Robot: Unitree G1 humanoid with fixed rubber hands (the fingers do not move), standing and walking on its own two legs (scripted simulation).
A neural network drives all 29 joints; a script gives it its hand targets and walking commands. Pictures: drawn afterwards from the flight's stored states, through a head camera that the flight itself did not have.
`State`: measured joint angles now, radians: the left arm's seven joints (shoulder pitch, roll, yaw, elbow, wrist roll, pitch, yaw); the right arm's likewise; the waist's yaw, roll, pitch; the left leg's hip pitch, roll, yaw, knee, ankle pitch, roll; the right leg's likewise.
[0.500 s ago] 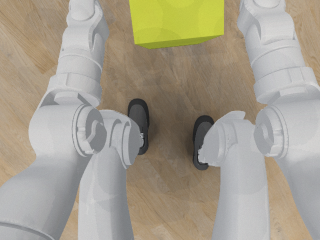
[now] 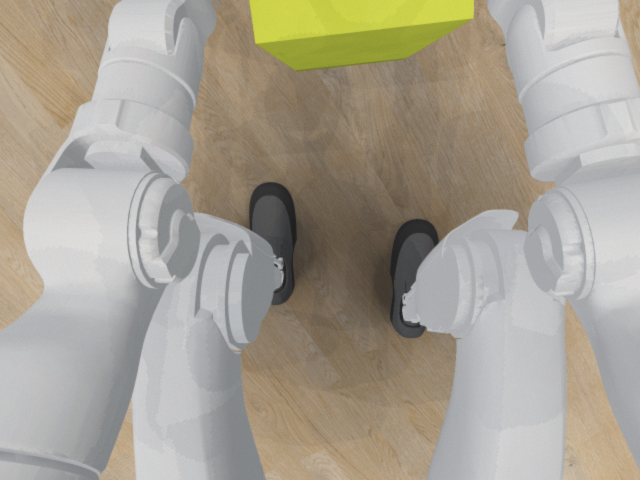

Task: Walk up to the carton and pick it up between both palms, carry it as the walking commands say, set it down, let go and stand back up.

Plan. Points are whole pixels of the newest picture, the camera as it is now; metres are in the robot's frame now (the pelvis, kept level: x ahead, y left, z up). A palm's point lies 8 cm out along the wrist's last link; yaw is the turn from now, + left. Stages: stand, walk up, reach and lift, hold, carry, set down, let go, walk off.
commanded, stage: reach and lift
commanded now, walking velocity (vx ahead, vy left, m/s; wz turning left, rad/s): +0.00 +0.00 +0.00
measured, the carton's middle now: out of the picture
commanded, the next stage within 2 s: none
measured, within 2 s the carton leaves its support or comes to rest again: leaves its support in 1.04 s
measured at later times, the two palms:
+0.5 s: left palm out of the picture +0.56 +0.15 -0.19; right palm out of the picture +0.57 -0.10 -0.18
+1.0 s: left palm out of the picture +0.56 +0.15 -0.18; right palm out of the picture +0.57 -0.11 -0.17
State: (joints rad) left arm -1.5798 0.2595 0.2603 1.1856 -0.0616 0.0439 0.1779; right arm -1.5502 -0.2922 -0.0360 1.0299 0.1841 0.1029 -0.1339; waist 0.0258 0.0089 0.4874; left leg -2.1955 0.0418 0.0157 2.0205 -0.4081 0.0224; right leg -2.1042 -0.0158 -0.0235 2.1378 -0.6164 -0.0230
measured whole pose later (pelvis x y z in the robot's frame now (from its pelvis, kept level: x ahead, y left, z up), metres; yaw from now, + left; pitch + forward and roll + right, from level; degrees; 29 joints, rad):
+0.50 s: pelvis +0.01 +0.00 +0.00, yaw -1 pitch +34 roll +0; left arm -1.57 0.26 0.31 1.17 -0.06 0.09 0.15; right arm -1.58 -0.20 -0.14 1.06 0.03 0.14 -0.07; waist 0.03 0.01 0.48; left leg -2.19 0.04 0.01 2.05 -0.44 0.01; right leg -2.11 0.02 -0.01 2.15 -0.62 -0.02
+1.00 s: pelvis +0.01 +0.00 -0.01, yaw -2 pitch +34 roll +1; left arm -1.54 0.26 0.36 1.13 -0.03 0.17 0.13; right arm -1.58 -0.17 -0.17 1.05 -0.02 0.21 -0.08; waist 0.03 0.01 0.43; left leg -2.22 0.04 0.00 2.09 -0.46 0.00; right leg -2.16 0.04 -0.01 2.19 -0.63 -0.02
